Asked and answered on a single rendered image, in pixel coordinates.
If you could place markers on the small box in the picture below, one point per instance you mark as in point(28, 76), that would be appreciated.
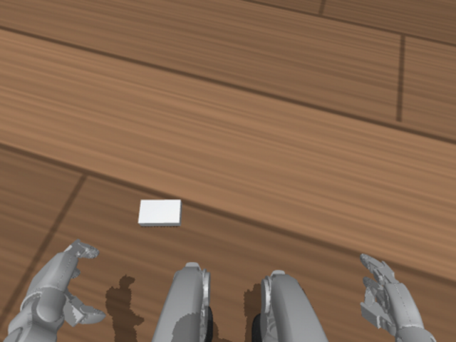
point(157, 212)

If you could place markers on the left robot hand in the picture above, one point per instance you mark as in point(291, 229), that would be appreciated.
point(57, 274)

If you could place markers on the left robot arm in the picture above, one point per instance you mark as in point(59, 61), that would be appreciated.
point(40, 317)

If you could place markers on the right robot hand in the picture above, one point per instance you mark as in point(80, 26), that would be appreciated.
point(395, 308)

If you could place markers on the right robot arm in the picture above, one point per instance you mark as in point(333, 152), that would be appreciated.
point(414, 334)

